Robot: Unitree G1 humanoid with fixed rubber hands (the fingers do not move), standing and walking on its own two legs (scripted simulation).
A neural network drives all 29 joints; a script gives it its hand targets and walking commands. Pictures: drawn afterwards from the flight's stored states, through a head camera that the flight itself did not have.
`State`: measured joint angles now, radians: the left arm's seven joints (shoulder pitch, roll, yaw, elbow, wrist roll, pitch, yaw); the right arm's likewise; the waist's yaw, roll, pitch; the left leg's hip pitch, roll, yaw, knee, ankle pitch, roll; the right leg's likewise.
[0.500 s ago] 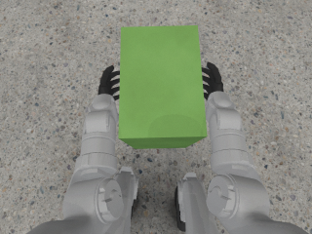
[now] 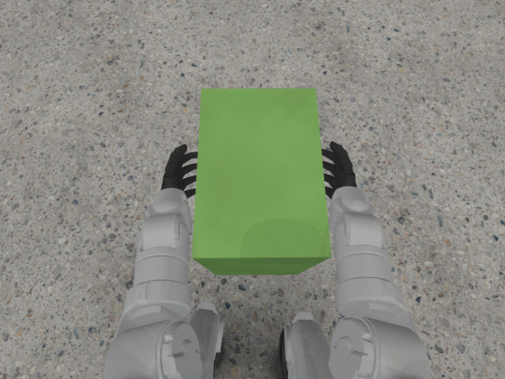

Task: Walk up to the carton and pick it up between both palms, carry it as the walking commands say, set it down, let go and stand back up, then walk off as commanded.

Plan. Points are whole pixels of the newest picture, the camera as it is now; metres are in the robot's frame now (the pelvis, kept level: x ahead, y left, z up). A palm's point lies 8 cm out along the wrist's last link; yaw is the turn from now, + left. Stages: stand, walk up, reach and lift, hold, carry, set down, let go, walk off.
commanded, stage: reach and lift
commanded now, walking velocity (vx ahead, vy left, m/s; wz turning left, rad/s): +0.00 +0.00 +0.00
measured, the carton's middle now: (257, 197) +0.42 +0.03 -0.11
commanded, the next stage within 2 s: none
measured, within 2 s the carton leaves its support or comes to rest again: neither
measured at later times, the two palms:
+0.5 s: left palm (158, 187) +0.37 +0.16 +0.04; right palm (355, 186) +0.39 -0.11 +0.04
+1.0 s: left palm (137, 182) +0.35 +0.16 +0.11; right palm (377, 187) +0.36 -0.11 +0.11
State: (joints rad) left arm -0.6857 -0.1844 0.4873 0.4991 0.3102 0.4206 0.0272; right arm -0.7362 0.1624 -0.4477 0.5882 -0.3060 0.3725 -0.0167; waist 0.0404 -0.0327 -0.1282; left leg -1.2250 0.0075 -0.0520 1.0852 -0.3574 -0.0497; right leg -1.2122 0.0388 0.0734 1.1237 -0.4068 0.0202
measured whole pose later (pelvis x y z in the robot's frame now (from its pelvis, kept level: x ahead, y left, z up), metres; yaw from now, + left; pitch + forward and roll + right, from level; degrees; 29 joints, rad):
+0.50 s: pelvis +0.02 +0.00 +0.06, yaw +0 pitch +19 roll +0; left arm -0.53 -0.22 0.45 0.44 0.33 0.43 0.00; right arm -0.57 0.21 -0.42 0.51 -0.34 0.39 0.01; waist 0.05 -0.02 -0.07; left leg -0.83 0.01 -0.05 0.75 -0.25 -0.04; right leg -0.82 0.02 0.08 0.79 -0.30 0.02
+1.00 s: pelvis +0.03 +0.01 +0.10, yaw +0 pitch +4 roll +0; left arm -0.44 -0.21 0.36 0.42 0.33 0.55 0.01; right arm -0.44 0.21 -0.36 0.45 -0.35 0.50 0.01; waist 0.04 0.00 0.01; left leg -0.39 0.01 -0.05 0.50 -0.18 -0.03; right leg -0.37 0.01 0.07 0.53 -0.23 0.02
